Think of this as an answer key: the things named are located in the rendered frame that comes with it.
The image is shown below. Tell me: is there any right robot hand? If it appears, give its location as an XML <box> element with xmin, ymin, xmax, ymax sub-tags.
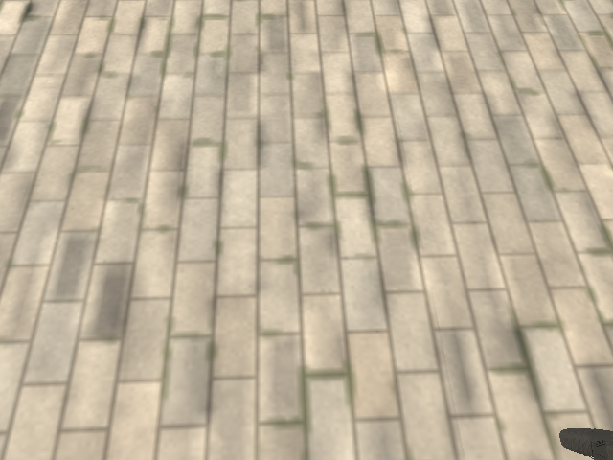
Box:
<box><xmin>559</xmin><ymin>428</ymin><xmax>613</xmax><ymax>460</ymax></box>

